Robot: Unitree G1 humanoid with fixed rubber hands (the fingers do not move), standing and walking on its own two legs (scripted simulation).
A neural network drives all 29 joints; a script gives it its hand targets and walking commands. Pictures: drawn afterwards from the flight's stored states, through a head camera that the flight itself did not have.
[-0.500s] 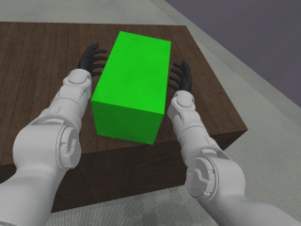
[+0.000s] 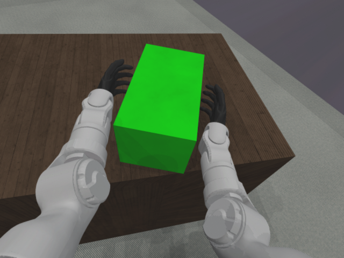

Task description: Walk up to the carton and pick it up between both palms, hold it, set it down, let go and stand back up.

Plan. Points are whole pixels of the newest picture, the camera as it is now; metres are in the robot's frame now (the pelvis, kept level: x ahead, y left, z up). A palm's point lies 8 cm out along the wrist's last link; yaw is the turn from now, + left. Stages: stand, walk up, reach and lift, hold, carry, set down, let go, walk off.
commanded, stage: reach and lift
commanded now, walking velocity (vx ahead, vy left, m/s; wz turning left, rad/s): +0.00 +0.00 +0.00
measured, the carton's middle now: (164, 105) +0.48 -0.06 +0.05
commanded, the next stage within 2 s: none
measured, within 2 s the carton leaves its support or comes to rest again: leaves its support in 1.44 s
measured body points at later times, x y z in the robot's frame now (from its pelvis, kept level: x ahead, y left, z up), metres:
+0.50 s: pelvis +0.00 +0.01 +0.00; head +0.06 +0.03 +0.45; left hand +0.48 +0.08 +0.11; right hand +0.39 -0.17 +0.09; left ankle -0.03 +0.09 -0.75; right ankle -0.01 -0.14 -0.75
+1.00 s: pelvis +0.00 +0.00 +0.00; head +0.04 +0.02 +0.45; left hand +0.47 +0.07 +0.11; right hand +0.38 -0.18 +0.09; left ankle -0.03 +0.09 -0.75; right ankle -0.01 -0.13 -0.75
